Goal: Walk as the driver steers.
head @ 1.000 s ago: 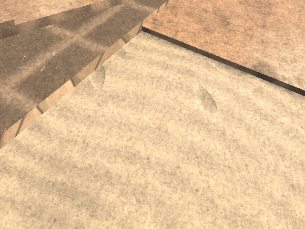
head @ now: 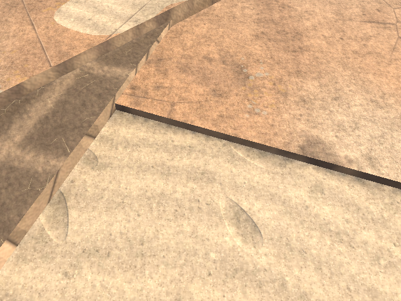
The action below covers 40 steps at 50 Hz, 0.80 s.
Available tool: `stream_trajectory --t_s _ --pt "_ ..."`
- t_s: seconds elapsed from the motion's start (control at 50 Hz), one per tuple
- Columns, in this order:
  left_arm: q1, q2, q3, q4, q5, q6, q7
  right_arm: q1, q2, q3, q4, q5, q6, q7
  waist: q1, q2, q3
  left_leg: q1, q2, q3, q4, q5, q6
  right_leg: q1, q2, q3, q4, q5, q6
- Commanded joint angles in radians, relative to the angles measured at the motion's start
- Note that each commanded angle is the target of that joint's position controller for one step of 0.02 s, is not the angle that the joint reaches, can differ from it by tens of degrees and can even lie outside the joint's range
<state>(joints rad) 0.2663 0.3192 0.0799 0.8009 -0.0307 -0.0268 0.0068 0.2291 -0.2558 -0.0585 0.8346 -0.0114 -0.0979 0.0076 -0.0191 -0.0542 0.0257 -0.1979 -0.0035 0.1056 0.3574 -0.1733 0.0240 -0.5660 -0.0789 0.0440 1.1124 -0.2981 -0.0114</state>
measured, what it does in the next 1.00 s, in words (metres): walks ahead, turning right: right foot, then left foot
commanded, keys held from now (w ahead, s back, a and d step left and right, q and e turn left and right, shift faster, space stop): w+e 0.68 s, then w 0.32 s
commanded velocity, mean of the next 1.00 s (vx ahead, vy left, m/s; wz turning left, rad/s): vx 0.50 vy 0.00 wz -0.49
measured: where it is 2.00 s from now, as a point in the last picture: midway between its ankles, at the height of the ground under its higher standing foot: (269, 231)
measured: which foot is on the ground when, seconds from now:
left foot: down 0.00-0.30, up 0.32-0.78, down 0.80-1.00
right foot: up 0.00-0.30, down 0.32-0.82, up 0.84-1.00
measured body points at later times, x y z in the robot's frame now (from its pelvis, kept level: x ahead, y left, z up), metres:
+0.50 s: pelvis +0.26 -0.09 +0.00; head +0.29 -0.11 +0.44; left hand +0.43 +0.15 -0.11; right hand +0.32 -0.40 -0.11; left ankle +0.31 +0.08 -0.66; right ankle +0.27 -0.16 -0.74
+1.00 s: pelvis +0.55 -0.13 +0.00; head +0.58 -0.14 +0.45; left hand +0.79 +0.05 -0.11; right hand +0.49 -0.41 -0.12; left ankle +0.62 -0.06 -0.74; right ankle +0.46 -0.25 -0.67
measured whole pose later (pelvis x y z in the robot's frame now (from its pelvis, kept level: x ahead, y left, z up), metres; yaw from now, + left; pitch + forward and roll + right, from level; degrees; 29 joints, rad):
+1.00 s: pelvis +0.55 -0.13 +0.00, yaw -30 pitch +1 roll +1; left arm 0.27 0.29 0.06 0.73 -0.01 -0.05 0.01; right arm 0.26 -0.26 -0.05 0.83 -0.01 -0.10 0.03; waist -0.03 -0.04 0.03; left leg -0.23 -0.06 0.02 0.38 -0.17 0.05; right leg -0.50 -0.03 0.06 1.10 -0.34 -0.03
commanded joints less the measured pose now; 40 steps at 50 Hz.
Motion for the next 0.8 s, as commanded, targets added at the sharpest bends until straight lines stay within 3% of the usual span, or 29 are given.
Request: stream_trajectory --t_s 0.02,0.12,0.22,0.26,0.28,0.3,0.32,0.34,0.36,0.38,0.4,0.42,0.44,0.52,0.62,0.68,0.76,0.78,0.8 --pt "-0.004 0.020 0.007 -0.084 0.006 0.008 -0.004 -0.041 -0.138 -0.036 -0.041 -0.002 -0.022 -0.008 0.016 0.134 0.003 0.079 0.287 -0.179 -0.229 0.137 0.163 -0.133 -0.065 0.057 -0.064 0.103 0.015" --pt "-0.142 0.000 -0.006 -0.133 0.009 -0.001 -0.036 -0.016 -0.180 -0.048 -0.016 0.005 -0.008 -0.019 -0.027 0.105 0.035 0.112 0.263 -0.010 -0.240 0.204 0.139 -0.092 -0.047 -0.013 -0.332 0.313 0.006" --pt "-0.252 0.016 -0.005 -0.196 0.010 0.004 -0.060 0.042 -0.222 -0.064 0.017 0.031 0.022 -0.019 -0.047 0.102 0.070 0.256 0.305 0.057 -0.175 0.304 0.108 -0.090 -0.017 -0.074 -0.460 0.230 -0.042" --pt "-0.213 0.047 0.011 -0.203 0.013 0.009 -0.062 0.031 -0.251 -0.073 0.015 0.042 0.036 -0.022 -0.005 0.131 0.024 0.291 0.306 0.091 -0.049 0.614 0.088 0.012 0.040 -0.128 -0.472 0.127 -0.081" --pt "-0.128 0.076 0.029 -0.187 0.012 0.012 -0.061 0.021 -0.262 -0.077 0.013 0.048 0.044 -0.023 0.049 0.138 -0.030 0.284 0.293 0.111 0.087 0.764 0.075 0.131 0.084 -0.158 -0.484 0.095 -0.107" --pt "0.033 0.124 0.060 -0.142 0.008 0.015 -0.052 0.009 -0.250 -0.071 0.008 0.050 0.050 -0.025 0.138 0.116 -0.112 0.206 0.255 0.142 0.298 0.785 0.044 0.359 0.134 -0.171 -0.544 0.149 -0.143" --pt "0.199 0.214 0.096 -0.100 0.003 0.027 -0.030 0.030 -0.201 -0.051 -0.008 0.019 0.046 -0.027 0.195 -0.003 -0.203 -0.048 0.209 0.147 0.617 0.465 -0.007 0.668 0.034 0.025 -0.569 0.147 -0.202" --pt "0.143 0.317 0.102 -0.116 -0.006 0.014 -0.028 0.111 -0.058 -0.004 -0.070 -0.017 0.017 -0.013 0.058 -0.252 -0.288 -0.482 -0.001 0.027 0.941 -0.412 -0.063 0.945 -0.205 0.605 -0.695 -0.058 -0.389" --pt "0.163 0.222 0.073 -0.147 0.003 -0.005 -0.036 -0.004 -0.143 -0.016 -0.077 0.025 -0.020 -0.001 0.140 -0.107 -0.363 -0.584 0.003 -0.182 1.029 -0.423 -0.043 0.960 -0.253 0.764 -0.833 -0.166 -0.396" --pt "0.127 0.170 0.056 -0.137 0.013 -0.023 -0.040 -0.089 -0.186 -0.028 -0.105 0.060 -0.040 0.005 0.142 -0.058 -0.219 -0.655 0.044 -0.178 1.006 -0.320 -0.016 0.864 -0.232 0.631 -0.849 -0.080 -0.347" --pt "0.071 0.146 0.047 -0.142 0.012 -0.031 -0.039 -0.091 -0.172 -0.023 -0.100 0.046 -0.050 -0.002 0.097 0.015 -0.151 -0.609 0.087 -0.182 0.922 -0.233 -0.005 0.728 -0.189 0.517 -0.840 0.022 -0.313" --pt "0.002 0.114 0.037 -0.153 0.015 -0.032 -0.036 -0.081 -0.176 -0.029 -0.085 0.019 -0.049 -0.009 0.055 0.034 -0.102 -0.536 0.116 -0.185 0.834 -0.181 -0.013 0.597 -0.148 0.419 -0.845 0.134 -0.288" --pt "-0.035 0.094 0.028 -0.170 0.028 -0.033 -0.030 -0.058 -0.181 -0.034 -0.079 0.012 -0.038 -0.008 0.021 0.009 -0.089 -0.465 0.134 -0.195 0.789 -0.144 -0.018 0.512 -0.124 0.369 -0.864 0.211 -0.280" --pt "-0.013 0.123 0.035 -0.164 0.020 -0.040 -0.007 -0.096 -0.136 -0.027 -0.099 -0.006 -0.003 -0.009 0.009 0.024 -0.047 -0.425 0.109 -0.165 0.598 -0.027 -0.078 0.381 -0.079 0.265 -0.907 0.359 -0.284" --pt "0.060 0.138 0.041 -0.134 0.012 -0.031 0.011 -0.273 -0.094 -0.006 -0.153 0.006 -0.009 0.006 0.076 -0.014 -0.002 -0.339 0.037 -0.154 0.247 0.269 -0.093 0.315 -0.013 0.206 -0.896 0.241 -0.212" --pt "0.106 0.133 0.042 -0.110 0.005 -0.026 0.012 -0.323 -0.116 -0.010 -0.180 0.018 -0.018 0.017 0.093 -0.025 0.004 -0.314 0.021 -0.179 0.168 0.278 -0.078 0.365 -0.041 0.269 -0.847 0.193 -0.199" --pt "0.120 0.115 0.038 -0.086 0.014 -0.014 0.019 -0.262 -0.151 -0.021 -0.166 0.015 -0.036 0.028 0.064 -0.069 -0.009 -0.259 0.023 -0.167 0.121 0.156 -0.025 0.490 -0.095 0.328 -0.739 0.287 -0.177" --pt "0.111 0.104 0.034 -0.087 0.015 -0.011 0.018 -0.190 -0.164 -0.032 -0.146 0.009 -0.040 0.024 0.025 -0.074 -0.037 -0.161 0.005 -0.139 0.085 0.141 0.002 0.495 -0.068 0.314 -0.671 0.395 -0.159" --pt "0.106 0.070 0.020 -0.094 0.021 -0.011 0.013 -0.079 -0.198 -0.046 -0.123 -0.002 -0.045 0.020 -0.028 -0.055 -0.131 0.027 0.048 -0.167 0.098 0.148 0.047 0.458 -0.013 0.272 -0.512 0.452 -0.130"
Velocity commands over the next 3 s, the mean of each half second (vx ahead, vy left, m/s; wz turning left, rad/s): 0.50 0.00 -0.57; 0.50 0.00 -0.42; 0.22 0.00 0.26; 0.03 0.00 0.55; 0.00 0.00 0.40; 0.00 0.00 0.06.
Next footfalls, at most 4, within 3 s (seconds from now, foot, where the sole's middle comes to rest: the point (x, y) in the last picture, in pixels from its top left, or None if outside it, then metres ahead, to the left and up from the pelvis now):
0.32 right None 0.31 -0.17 -0.78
0.80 left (221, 254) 0.65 -0.08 -0.78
1.26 right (306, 229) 0.75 -0.40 -0.78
1.66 left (236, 221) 0.78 -0.14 -0.78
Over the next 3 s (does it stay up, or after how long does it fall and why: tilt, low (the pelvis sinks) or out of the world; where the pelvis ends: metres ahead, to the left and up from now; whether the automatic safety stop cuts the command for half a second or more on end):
stays up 0.73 -0.21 0.00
